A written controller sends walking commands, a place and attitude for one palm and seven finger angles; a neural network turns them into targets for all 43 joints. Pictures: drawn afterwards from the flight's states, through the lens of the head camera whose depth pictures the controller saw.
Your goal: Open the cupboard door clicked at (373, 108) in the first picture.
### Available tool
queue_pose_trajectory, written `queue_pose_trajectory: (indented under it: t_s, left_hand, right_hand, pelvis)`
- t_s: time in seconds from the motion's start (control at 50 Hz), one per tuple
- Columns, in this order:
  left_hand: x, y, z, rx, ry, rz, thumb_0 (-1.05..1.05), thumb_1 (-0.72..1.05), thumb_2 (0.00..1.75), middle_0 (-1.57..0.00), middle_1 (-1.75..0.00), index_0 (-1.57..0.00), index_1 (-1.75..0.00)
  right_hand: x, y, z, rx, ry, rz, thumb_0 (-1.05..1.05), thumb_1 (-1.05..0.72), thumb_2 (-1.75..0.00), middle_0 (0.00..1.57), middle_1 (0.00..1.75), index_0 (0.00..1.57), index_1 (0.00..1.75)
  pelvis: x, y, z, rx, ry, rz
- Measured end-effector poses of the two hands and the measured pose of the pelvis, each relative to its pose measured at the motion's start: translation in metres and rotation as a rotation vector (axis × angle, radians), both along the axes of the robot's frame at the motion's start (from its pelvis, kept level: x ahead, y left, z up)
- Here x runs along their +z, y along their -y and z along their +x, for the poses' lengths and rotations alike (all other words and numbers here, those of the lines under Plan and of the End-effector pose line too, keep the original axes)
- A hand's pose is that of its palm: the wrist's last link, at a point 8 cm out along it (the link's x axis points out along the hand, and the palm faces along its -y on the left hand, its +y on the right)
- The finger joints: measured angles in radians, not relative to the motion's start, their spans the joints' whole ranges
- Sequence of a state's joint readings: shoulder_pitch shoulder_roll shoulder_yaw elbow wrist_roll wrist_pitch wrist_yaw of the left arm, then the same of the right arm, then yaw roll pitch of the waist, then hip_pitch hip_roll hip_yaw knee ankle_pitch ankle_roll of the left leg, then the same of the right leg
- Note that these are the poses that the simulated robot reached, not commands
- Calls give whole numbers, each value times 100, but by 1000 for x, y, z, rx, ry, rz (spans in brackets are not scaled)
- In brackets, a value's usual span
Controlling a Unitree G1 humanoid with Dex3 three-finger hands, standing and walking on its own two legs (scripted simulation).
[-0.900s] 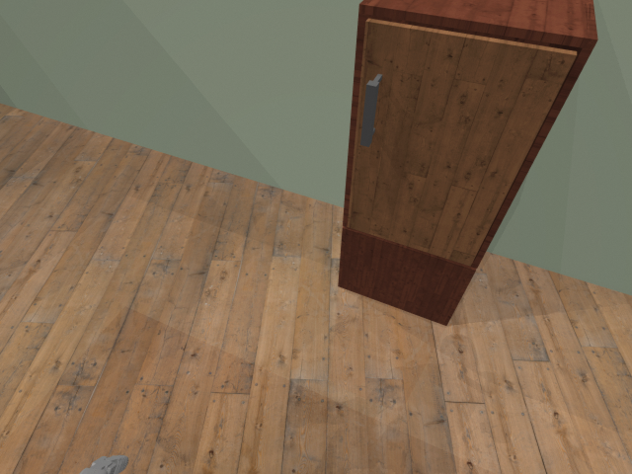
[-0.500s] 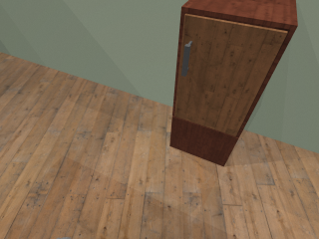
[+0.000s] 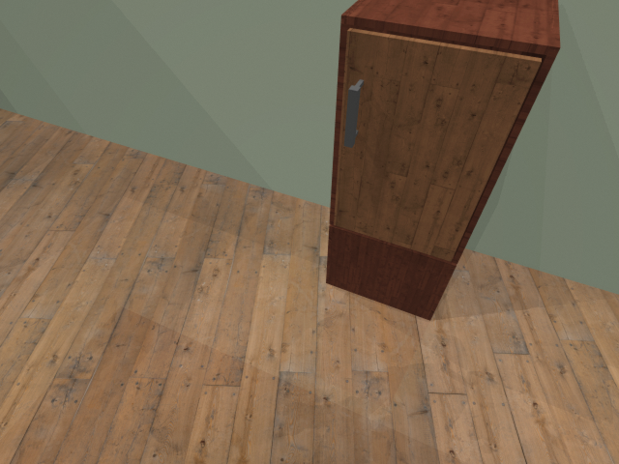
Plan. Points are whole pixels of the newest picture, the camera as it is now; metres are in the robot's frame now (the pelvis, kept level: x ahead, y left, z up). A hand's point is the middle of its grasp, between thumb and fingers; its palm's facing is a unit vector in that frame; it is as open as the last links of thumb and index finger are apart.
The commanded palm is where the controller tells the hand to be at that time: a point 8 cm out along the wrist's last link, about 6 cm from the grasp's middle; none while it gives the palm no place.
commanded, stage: look at it before walking up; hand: left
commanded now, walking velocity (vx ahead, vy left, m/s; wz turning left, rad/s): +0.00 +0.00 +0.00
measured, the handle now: (354, 114) +0.85 -0.05 +0.02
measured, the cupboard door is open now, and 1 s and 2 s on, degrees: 0 0 0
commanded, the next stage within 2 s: turn to face it in 0.54 s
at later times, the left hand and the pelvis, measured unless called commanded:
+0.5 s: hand out of the picture +0.07 +0.25 -0.16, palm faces -0.03 -0.94 -0.33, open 7.4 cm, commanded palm none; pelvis +0.00 +0.00 +0.00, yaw +0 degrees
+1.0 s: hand out of the picture +0.07 +0.20 -0.18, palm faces -0.12 -0.95 -0.28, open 7.4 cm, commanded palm none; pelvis -0.01 -0.01 -0.02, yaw -8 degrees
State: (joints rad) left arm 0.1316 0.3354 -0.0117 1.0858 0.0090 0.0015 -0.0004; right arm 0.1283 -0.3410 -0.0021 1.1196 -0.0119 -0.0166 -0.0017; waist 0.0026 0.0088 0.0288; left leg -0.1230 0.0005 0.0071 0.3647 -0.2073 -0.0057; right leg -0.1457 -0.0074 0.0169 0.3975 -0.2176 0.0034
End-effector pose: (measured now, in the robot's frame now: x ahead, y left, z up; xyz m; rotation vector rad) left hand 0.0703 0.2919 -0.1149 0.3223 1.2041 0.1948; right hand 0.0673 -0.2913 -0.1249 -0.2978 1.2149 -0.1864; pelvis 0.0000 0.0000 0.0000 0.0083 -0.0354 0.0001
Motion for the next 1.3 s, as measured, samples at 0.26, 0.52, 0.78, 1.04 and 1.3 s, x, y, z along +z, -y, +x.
queue_pose_trajectory:
  t_s: [0.26,0.52,0.78,1.04,1.3]
  left_hand:
    - [-2,4,0,-4,0,-10,1,90,90,-20,-30,-21,-30]
    - [-4,1,-6,5,-31,-11,1,90,90,-20,-30,-21,-30]
    - [-6,0,0,2,-37,-4,1,90,90,-20,-30,-21,-30]
    - [-32,53,-7,-79,-72,-69,0,91,90,-20,-30,-20,-30]
    - [-29,58,-27,-109,-122,-124,1,90,90,-21,-30,-21,-30]
  right_hand:
    - [1,0,0,4,-2,1,0,-91,-90,20,30,20,30]
    - [2,-1,5,6,-12,-5,0,-91,-90,20,30,20,30]
    - [1,-7,15,-14,25,-4,0,-91,-90,20,30,20,30]
    - [-42,-22,-37,-159,6,106,0,-91,-90,20,30,20,30]
    - [-15,-37,-70,-258,6,74,0,-91,-90,20,30,20,30]
  pelvis:
    - [1,1,-1,1,-7,-2]
    - [1,0,3,1,-11,-3]
    - [-1,-3,5,-33,-14,-2]
    - [-25,11,-12,-139,-10,11]
    - [-8,-7,-24,-228,-57,7]
